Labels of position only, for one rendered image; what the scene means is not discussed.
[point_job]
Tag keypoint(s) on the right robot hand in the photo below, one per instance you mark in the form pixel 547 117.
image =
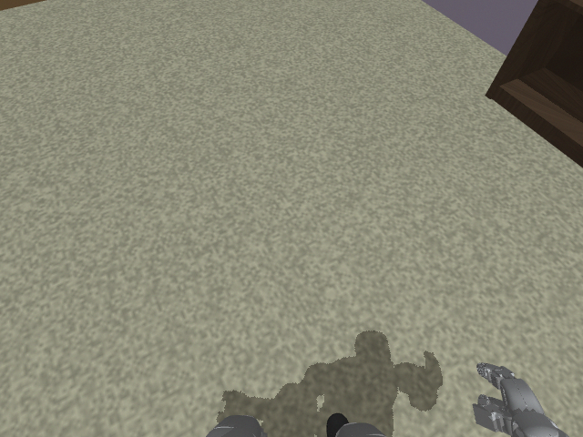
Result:
pixel 496 415

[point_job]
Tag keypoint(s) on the right robot foot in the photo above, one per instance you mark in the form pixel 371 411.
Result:
pixel 334 423

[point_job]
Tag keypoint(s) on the right robot arm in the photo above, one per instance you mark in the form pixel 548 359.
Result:
pixel 534 424

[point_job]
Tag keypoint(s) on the bookshelf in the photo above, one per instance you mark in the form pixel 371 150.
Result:
pixel 541 79

